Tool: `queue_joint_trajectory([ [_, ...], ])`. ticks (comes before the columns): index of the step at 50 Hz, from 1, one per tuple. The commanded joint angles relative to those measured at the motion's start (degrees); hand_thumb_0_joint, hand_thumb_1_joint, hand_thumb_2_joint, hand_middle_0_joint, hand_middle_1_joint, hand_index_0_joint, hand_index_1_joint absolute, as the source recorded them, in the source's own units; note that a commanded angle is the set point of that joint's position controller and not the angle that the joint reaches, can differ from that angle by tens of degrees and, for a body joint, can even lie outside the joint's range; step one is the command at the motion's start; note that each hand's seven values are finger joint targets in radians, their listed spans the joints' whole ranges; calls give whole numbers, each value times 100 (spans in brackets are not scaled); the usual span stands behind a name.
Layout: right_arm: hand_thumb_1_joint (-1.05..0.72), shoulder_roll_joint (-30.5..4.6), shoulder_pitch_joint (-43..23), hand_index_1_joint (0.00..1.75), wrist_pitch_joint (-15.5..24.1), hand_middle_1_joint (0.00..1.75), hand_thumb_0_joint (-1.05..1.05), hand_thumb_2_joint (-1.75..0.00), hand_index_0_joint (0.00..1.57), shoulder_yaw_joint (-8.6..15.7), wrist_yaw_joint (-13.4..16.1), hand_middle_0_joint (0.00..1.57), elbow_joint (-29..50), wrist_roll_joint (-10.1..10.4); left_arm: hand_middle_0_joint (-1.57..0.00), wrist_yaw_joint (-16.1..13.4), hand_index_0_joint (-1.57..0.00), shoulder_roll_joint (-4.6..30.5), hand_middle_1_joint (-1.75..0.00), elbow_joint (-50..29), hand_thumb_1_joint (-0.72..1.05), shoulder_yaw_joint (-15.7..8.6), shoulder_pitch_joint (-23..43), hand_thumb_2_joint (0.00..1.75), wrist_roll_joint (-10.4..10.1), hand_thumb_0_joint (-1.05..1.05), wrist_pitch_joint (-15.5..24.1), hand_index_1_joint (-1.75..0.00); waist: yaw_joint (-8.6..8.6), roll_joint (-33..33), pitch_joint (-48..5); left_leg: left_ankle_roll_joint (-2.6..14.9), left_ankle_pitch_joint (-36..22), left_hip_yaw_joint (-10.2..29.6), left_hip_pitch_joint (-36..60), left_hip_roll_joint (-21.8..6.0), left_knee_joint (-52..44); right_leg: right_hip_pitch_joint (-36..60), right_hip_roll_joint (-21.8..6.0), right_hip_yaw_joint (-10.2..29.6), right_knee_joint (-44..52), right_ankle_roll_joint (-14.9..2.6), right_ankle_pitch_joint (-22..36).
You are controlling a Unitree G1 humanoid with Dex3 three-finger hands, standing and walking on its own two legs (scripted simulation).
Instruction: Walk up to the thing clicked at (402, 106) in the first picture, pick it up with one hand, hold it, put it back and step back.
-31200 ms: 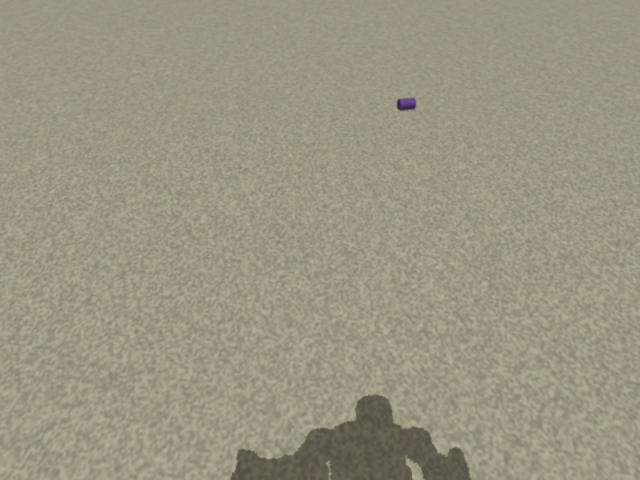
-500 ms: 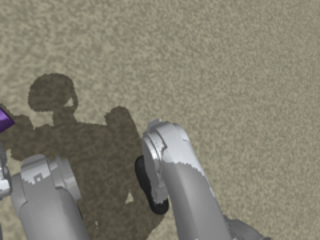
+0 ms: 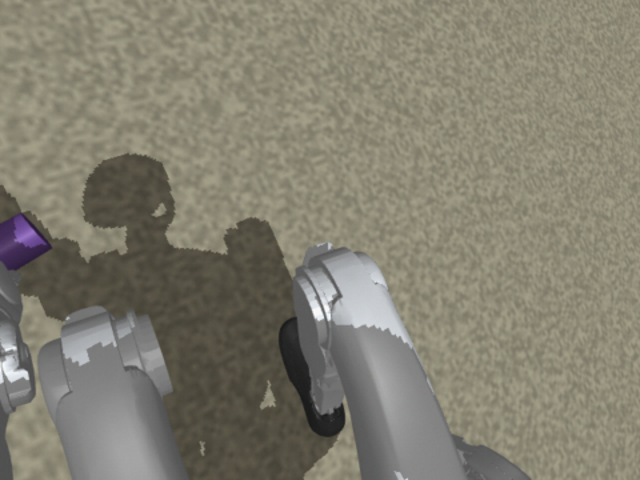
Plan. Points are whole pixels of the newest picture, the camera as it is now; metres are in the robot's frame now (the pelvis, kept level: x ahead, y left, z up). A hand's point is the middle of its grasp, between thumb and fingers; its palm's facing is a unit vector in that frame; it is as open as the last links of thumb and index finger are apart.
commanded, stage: withdraw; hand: left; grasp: from above
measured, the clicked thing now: (1, 251) +0.42 +0.29 -0.28
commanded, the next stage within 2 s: home in 0.68 s
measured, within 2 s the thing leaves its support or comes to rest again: neither
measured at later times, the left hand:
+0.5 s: hand out of the picture +0.34 +0.29 -0.11, palm faces -0.51 -0.11 -0.85, open 11.7 cm
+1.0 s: hand out of the picture +0.38 +0.31 -0.08, palm faces -0.37 -0.20 -0.91, open 11.2 cm
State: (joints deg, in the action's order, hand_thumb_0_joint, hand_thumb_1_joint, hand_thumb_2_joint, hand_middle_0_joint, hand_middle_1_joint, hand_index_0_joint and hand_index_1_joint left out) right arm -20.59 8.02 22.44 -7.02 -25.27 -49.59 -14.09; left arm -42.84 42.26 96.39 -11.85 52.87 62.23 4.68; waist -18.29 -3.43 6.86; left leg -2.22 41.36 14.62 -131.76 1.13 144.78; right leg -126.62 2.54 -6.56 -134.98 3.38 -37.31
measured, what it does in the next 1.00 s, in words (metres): rises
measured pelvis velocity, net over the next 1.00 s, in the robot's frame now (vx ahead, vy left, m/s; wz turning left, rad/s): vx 0.01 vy -0.01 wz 0.12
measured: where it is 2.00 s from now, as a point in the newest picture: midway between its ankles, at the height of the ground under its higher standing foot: (245, 436)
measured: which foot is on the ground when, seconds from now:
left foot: down 0.00-1.00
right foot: down 0.00-1.00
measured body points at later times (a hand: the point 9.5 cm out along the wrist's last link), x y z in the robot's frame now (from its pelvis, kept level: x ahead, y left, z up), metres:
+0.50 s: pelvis -0.01 -0.02 +0.06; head +0.18 +0.06 +0.46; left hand +0.37 +0.29 -0.06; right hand +0.18 -0.27 -0.05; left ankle +0.07 +0.13 -0.28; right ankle +0.12 -0.13 -0.28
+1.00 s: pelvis +0.01 -0.01 +0.07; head +0.22 +0.04 +0.47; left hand +0.39 +0.31 -0.03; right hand +0.09 -0.26 -0.07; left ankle +0.07 +0.13 -0.28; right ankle +0.12 -0.13 -0.28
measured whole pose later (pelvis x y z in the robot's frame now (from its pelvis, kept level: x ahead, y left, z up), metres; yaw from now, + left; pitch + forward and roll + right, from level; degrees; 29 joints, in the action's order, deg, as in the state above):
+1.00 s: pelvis +0.01 -0.01 +0.07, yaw +7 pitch +36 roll -6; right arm -14.1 11.2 1.5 2.4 -8.9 -43.5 -4.4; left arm -20.1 29.0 60.3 -2.6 35.6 56.8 1.2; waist -7.6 4.3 -8.9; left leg -1.5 40.9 6.4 -124.1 0.1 128.9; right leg -122.0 0.6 -0.6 -124.9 3.2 -39.0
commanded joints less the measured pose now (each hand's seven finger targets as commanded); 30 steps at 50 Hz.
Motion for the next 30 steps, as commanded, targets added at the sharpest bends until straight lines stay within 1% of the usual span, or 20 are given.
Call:
queue_joint_trajectory([
  [1,-90,-1553,658,30,-269,30,0,-90,20,733,152,20,133,411,-34,257,-35,872,-77,-2053,-21,445,703,76,-44,0,20,-76,532,3264,-5039,174,-1216,-926,3261,-131,-2041,1951,95,-588,1195,-605,1325],
  [2,-90,-1516,661,30,-392,30,0,-90,20,829,197,20,135,512,-32,423,-33,793,-79,-2371,-23,497,404,77,-2,0,-44,-78,708,3240,-5260,172,-1429,-1020,3300,-101,-2095,2008,106,-515,1202,-612,1511],
  [3,-89,-1501,673,30,-539,30,0,-90,20,919,242,20,155,612,-30,569,-31,741,-81,-2673,-24,570,259,79,63,0,-103,-80,815,3283,-5510,181,-1592,-1115,3306,-82,-2119,2053,118,-439,1208,-626,1663],
  [4,-90,-1458,697,30,-693,30,0,-90,20,1009,288,20,159,706,-30,717,-31,625,-81,-2858,-23,619,223,79,96,0,-164,-80,838,3135,-5498,172,-1612,-1113,3281,-66,-2236,1892,80,-420,1190,-628,1680],
  [5,-90,-1381,683,30,-847,30,0,-90,20,1093,335,20,222,785,-32,905,-32,306,-80,-3000,-23,847,44,79,125,0,-232,-80,809,2894,-5322,212,-1476,-1126,3216,-82,-2327,1845,94,-380,1334,-631,1589],
  [6,-90,-1352,734,30,-982,30,0,-90,20,1199,400,20,278,844,-32,1080,-32,175,-80,-3120,-24,879,83,80,139,0,-302,-80,762,2612,-5153,236,-1326,-1126,3137,-70,-2413,1738,66,-324,1464,-613,1482],
  [7,-90,-1282,756,30,-1121,30,0,-90,20,1271,464,20,360,911,-33,1282,-32,41,-79,-3292,-24,1024,52,80,165,0,-349,-80,768,2421,-5083,269,-1093,-1109,3024,-59,-2566,1739,74,-284,1576,-627,1271],
  [8,-91,-1229,803,30,-1249,30,0,-91,20,1331,534,20,393,935,-35,1484,-33,-156,-78,-3344,-23,1149,130,80,146,0,-369,-80,706,2160,-4977,290,-929,-1097,2978,-43,-2661,1743,47,-243,1690,-623,1128],
  [10,-91,-1118,853,30,-1440,30,0,-91,20,1381,705,20,548,946,-38,1876,-37,-286,-75,-3466,-20,1334,152,77,74,0,-350,-77,623,1508,-4789,365,-843,-1132,2855,-22,-2695,2006,59,-156,1979,-587,1033],
  [12,-91,-996,820,30,-1575,30,0,-91,20,1365,883,20,674,958,-41,2246,-39,-595,-72,-3307,-18,1615,135,75,-9,0,-220,-74,533,941,-4441,431,-645,-1176,2485,35,-2726,2194,45,-80,2157,-558,782],
  [14,-90,-941,735,30,-1633,30,0,-91,20,1333,1105,20,774,975,-40,2492,-39,-583,-73,-3123,-17,1653,180,75,-38,0,-30,-74,549,427,-4002,464,-276,-1149,2219,72,-2789,2150,22,-8,2365,-550,270],
  [15,-90,-957,738,30,-1654,30,0,-90,20,1312,1204,20,810,954,-39,2564,-38,-612,-73,-3059,-16,1656,260,75,16,0,83,-74,542,387,-3777,449,-111,-1117,2163,91,-2825,2014,0,-17,2407,-575,49],
  [16,-90,-924,683,30,-1669,30,0,-90,20,1279,1310,20,839,949,-40,2585,-40,-542,-72,-3095,-15,1625,326,74,35,0,196,-73,605,397,-3703,436,-66,-1142,2262,93,-2845,1986,-23,20,2453,-572,5],
  [18,-90,-879,585,30,-1697,30,0,-90,20,1222,1489,20,909,903,-41,2529,-41,-441,-72,-3085,-14,1616,612,73,189,0,430,-73,588,497,-3641,406,24,-1224,2294,118,-2819,1901,-33,64,2470,-579,-165],
  [20,-90,-833,527,30,-1697,30,0,-90,20,1162,1610,20,897,867,-40,2346,-40,-391,-72,-3034,-13,1520,748,73,357,0,624,-72,671,646,-3808,375,-135,-1277,2444,129,-2770,1833,-56,62,2376,-586,-45],
  [22,-90,-776,524,30,-1686,30,0,-90,20,1116,1695,20,870,787,-40,2076,-40,-368,-71,-2785,-13,1497,848,72,592,0,770,-72,628,810,-4045,366,-373,-1384,2535,125,-2665,1917,-44,88,2318,-560,180],
  [25,-90,-774,477,30,-1620,30,0,-90,20,1022,1765,20,833,667,-40,1568,-41,-294,-70,-2280,-13,1439,1120,72,836,0,889,-70,588,977,-4027,360,-253,-1406,2404,118,-2539,1650,-43,126,2213,-570,-16],
  [28,-89,-838,540,30,-1562,30,0,-90,20,1022,1801,20,723,533,-40,1045,-41,139,-70,-2005,-12,1097,1477,70,1119,0,869,-69,647,1343,-4421,316,-374,-1398,2733,96,-2462,1512,-55,73,2001,-585,75],
  [29,-89,-849,567,30,-1545,30,0,-90,20,1030,1781,20,703,488,-39,882,-40,180,-71,-1951,-12,1041,1544,70,1173,0,821,-70,608,1557,-4448,295,-439,-1414,2833,82,-2460,1512,-61,77,1948,-580,154],
  [30,-89,-895,580,30,-1526,30,0,-90,20,1057,1768,20,663,454,-39,721,-40,325,-71,-1936,-13,843,1595,70,1153,0,767,-70,640,1620,-4597,298,-463,-1393,2890,82,-2466,1442,-79,7,1870,-564,200],
])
